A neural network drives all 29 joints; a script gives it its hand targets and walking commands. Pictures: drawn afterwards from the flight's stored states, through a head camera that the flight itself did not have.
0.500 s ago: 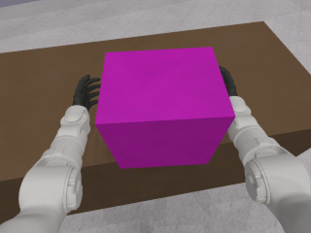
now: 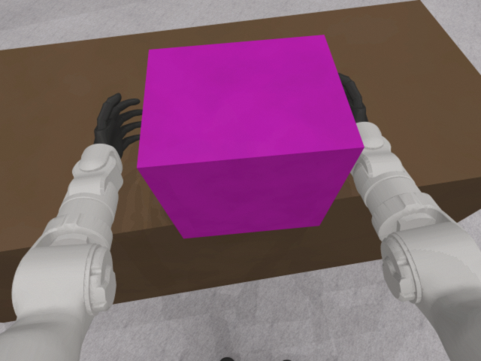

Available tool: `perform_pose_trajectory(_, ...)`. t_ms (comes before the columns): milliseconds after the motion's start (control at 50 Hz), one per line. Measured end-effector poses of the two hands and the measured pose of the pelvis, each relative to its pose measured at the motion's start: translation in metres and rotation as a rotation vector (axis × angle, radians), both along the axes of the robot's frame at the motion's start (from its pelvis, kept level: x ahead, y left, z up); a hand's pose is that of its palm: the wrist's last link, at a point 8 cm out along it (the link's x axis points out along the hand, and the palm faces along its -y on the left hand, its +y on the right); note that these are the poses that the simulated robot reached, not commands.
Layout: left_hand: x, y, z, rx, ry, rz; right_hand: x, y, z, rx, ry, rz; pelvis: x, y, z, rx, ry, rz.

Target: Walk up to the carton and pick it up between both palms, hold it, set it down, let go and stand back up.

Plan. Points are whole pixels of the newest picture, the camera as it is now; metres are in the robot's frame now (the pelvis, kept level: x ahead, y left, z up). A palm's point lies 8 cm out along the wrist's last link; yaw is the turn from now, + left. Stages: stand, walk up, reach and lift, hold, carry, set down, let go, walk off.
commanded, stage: set down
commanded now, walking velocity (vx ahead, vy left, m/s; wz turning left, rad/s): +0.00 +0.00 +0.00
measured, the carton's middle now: (245, 149) +0.46 +0.04 +0.05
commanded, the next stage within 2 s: none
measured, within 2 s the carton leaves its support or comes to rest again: neither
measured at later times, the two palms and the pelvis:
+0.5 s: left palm (87, 143) +0.45 +0.30 +0.07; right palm (338, 112) +0.52 -0.11 +0.08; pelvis +0.02 +0.01 +0.00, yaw +1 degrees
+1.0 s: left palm (91, 143) +0.46 +0.29 +0.06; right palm (334, 119) +0.52 -0.11 +0.06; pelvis +0.00 +0.01 +0.00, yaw +1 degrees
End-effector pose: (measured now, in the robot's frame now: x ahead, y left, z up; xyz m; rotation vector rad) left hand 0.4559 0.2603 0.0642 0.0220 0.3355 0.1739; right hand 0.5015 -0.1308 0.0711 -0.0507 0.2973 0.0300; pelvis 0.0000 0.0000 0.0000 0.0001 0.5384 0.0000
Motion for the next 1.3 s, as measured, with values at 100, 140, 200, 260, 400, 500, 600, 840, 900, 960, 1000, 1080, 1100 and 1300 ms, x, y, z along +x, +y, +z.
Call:
perform_pose_trajectory(100,0.004,0.010,0.015,-0.001,-0.019,0.009,0.006,0.008,0.012,-0.005,-0.009,0.011,0.002,0.000,0.000,0.000,-0.006,-0.001)
perform_pose_trajectory(140,0.005,0.015,0.019,-0.008,-0.013,0.015,0.009,0.011,0.015,0.003,-0.006,0.015,0.003,0.000,0.001,0.000,-0.013,0.000)
perform_pose_trajectory(200,0.006,0.022,0.023,-0.013,-0.013,0.026,0.013,0.015,0.019,0.002,0.000,0.018,0.007,0.002,0.002,0.000,-0.024,0.002)
perform_pose_trajectory(260,0.007,0.029,0.026,-0.018,-0.011,0.032,0.016,0.019,0.018,0.001,0.009,0.025,0.011,0.003,0.003,0.000,-0.033,0.005)
perform_pose_trajectory(400,0.005,0.036,0.019,-0.011,-0.019,0.032,0.020,0.022,0.015,0.012,-0.002,0.037,0.020,0.008,0.004,-0.001,-0.046,0.014)
perform_pose_trajectory(500,-0.002,0.035,0.004,-0.012,-0.016,0.037,0.016,0.022,0.006,0.030,-0.017,0.034,0.020,0.010,0.004,-0.002,-0.048,0.020)
perform_pose_trajectory(600,-0.010,0.032,-0.011,-0.009,-0.008,0.045,0.009,0.021,-0.007,0.023,-0.008,0.039,0.015,0.010,0.003,-0.002,-0.036,0.020)
perform_pose_trajectory(840,-0.013,0.029,-0.019,-0.003,-0.010,0.057,0.003,0.021,-0.019,0.030,0.002,0.023,0.002,0.006,-0.001,-0.002,0.010,0.016)
perform_pose_trajectory(900,-0.008,0.030,-0.014,-0.004,-0.020,0.050,0.007,0.022,-0.015,0.035,-0.012,0.021,0.001,0.005,-0.001,-0.002,0.012,0.019)
perform_pose_trajectory(960,-0.002,0.031,-0.008,-0.009,-0.030,0.047,0.011,0.024,-0.012,0.034,-0.010,0.021,0.002,0.005,-0.002,-0.002,0.015,0.018)
perform_pose_trajectory(1000,0.002,0.033,-0.003,-0.012,-0.036,0.049,0.014,0.025,-0.009,0.034,-0.010,0.020,0.003,0.005,-0.001,-0.002,0.016,0.015)
perform_pose_trajectory(1080,0.007,0.038,0.010,-0.022,-0.057,0.055,0.019,0.028,0.001,0.036,-0.035,0.030,0.007,0.007,-0.001,-0.002,0.009,0.012)
perform_pose_trajectory(1100,0.008,0.039,0.013,-0.021,-0.066,0.054,0.020,0.029,0.004,0.038,-0.041,0.032,0.008,0.007,0.000,-0.002,0.003,0.012)
perform_pose_trajectory(1300,-0.003,0.055,0.033,-0.021,-0.083,0.072,0.019,0.034,0.026,0.037,-0.057,0.048,0.008,0.010,0.003,-0.001,-0.044,0.016)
